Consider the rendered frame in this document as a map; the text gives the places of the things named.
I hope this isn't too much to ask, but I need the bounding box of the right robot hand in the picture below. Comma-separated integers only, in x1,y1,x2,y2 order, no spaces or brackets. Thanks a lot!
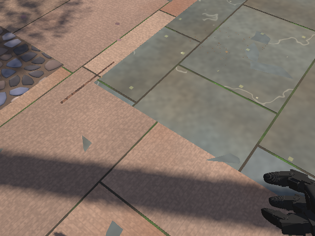
261,169,315,236

